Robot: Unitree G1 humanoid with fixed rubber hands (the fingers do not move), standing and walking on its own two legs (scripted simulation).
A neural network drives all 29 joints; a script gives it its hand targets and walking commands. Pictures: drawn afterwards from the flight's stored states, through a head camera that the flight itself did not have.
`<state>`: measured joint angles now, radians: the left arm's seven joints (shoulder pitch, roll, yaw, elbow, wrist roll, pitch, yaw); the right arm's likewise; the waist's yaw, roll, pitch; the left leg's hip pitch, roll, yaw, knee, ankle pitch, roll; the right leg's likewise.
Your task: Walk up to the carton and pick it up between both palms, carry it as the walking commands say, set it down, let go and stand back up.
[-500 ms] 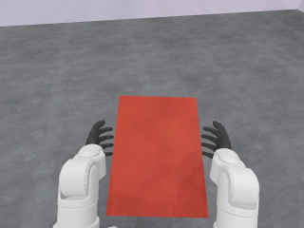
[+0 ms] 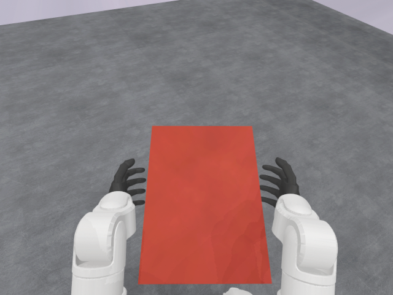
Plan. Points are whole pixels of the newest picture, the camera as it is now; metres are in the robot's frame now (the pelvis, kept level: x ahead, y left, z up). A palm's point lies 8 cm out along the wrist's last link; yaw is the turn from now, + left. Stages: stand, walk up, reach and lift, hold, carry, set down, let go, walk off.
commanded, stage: carry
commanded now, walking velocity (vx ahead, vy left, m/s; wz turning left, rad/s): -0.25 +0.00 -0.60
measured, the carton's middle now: (202, 202) +0.30 +0.01 +0.01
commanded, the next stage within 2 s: none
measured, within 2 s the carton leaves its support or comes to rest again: neither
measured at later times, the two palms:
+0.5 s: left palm out of the picture +0.10 +0.09 +0.09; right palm out of the picture +0.08 -0.20 +0.12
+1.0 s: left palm out of the picture +0.04 +0.07 +0.09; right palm out of the picture +0.00 -0.22 +0.10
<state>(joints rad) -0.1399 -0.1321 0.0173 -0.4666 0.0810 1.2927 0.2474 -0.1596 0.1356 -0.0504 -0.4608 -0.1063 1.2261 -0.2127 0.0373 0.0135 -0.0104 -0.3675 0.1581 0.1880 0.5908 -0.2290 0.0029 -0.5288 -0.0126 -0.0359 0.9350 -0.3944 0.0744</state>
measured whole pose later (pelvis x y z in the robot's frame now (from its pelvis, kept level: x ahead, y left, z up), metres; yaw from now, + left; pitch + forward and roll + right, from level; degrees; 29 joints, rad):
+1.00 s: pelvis -0.23 -0.03 -0.01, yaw -8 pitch +0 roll +1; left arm -0.18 -0.14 0.04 -0.32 0.11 1.29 0.24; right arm -0.20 0.14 -0.08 -0.35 -0.12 1.25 -0.22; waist -0.04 -0.02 -0.08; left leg -0.40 0.07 0.17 0.59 -0.19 0.01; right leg -0.44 -0.04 -0.01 0.60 -0.17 0.00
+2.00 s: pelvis -0.20 -0.04 +0.00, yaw -7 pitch +1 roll +1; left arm -0.16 -0.13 0.04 -0.26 0.11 1.18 0.22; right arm -0.19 0.14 -0.09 -0.27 -0.13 1.14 -0.19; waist -0.02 -0.01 -0.07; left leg -0.36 0.08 0.15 0.55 -0.21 0.00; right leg -0.39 -0.04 -0.03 0.57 -0.20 0.00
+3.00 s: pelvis -0.20 -0.04 +0.00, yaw -7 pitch +1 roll +1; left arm -0.13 -0.13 0.05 -0.16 0.11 1.05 0.19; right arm -0.17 0.14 -0.11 -0.15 -0.12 1.01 -0.17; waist -0.01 -0.01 -0.08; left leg -0.34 0.07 0.15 0.56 -0.23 0.00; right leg -0.37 -0.04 -0.03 0.57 -0.21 0.00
